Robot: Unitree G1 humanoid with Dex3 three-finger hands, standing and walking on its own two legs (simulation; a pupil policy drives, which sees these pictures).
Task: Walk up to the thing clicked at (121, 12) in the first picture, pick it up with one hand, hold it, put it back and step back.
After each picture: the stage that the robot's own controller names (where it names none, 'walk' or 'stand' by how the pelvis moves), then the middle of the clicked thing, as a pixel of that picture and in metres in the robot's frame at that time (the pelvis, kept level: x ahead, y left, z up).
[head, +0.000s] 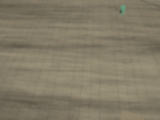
stand; (122, 9) +2.10 -0.55 -0.72
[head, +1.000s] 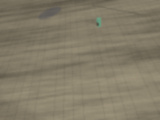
walk; (98, 22) +1.99 -0.09 -0.68
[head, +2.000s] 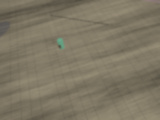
walk; (60, 43) +1.30 +0.35 -0.71
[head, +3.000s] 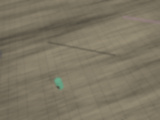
walk; (59, 83) +0.82 +0.34 -0.72
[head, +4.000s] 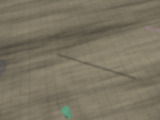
walk; (67, 112) +0.50 +0.25 -0.71
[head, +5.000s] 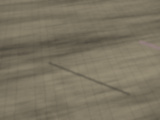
stand; out of the picture +0.38 +0.22 -0.71
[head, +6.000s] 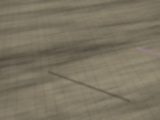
stand; out of the picture +0.36 +0.20 -0.72
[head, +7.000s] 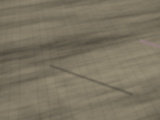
stand; out of the picture +0.37 +0.20 -0.72
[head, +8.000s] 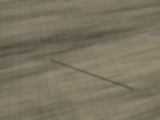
stand; out of the picture +0.38 +0.21 -0.71
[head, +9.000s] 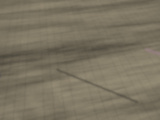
stand; out of the picture +0.38 +0.15 -0.72
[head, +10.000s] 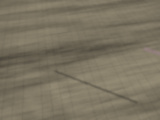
stand; out of the picture +0.36 +0.16 -0.72
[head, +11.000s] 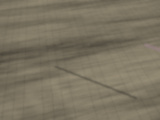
stand; out of the picture +0.38 +0.16 -0.73
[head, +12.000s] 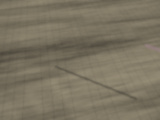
stand; out of the picture +0.37 +0.16 -0.73
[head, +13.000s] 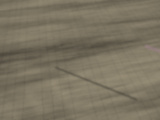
stand; out of the picture +0.37 +0.16 -0.73
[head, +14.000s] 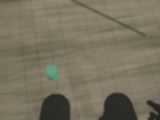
go down; (52, 73) +0.45 +0.16 -0.43
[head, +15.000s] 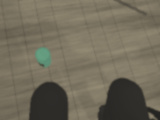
go down; (43, 58) +0.47 +0.17 -0.31
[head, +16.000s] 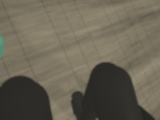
close in; out of the picture +0.47 +0.21 -0.24
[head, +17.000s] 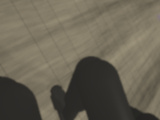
close; out of the picture +0.46 +0.23 -0.23
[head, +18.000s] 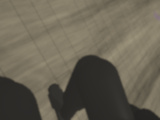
lift; out of the picture +0.45 +0.23 -0.23
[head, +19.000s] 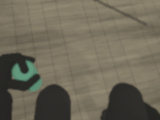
lift; (28, 77) +0.34 +0.21 -0.09
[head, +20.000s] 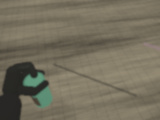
hold; (39, 90) +0.33 +0.17 +0.03
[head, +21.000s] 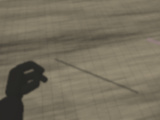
hold; out of the picture +0.32 +0.19 -0.67
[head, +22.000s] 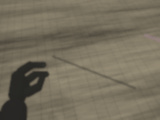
hold; out of the picture +0.37 +0.20 -0.70
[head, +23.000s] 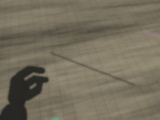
crouch; out of the picture +0.36 +0.20 -0.69
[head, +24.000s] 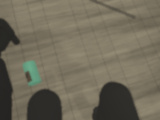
crouch; (31, 73) +0.44 +0.21 -0.39
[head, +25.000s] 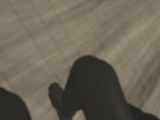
lower; out of the picture +0.41 +0.26 -0.26
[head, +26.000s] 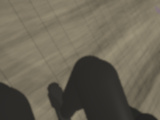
lower; out of the picture +0.42 +0.26 -0.26
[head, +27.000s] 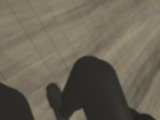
lower; out of the picture +0.42 +0.25 -0.26
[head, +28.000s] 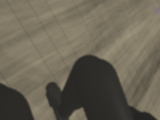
lower; out of the picture +0.42 +0.25 -0.27
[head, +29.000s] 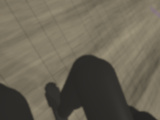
loosen; out of the picture +0.42 +0.25 -0.27
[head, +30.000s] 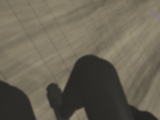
withdraw; out of the picture +0.42 +0.25 -0.26
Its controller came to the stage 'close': yes
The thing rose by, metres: 0.69
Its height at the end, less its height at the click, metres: -0.02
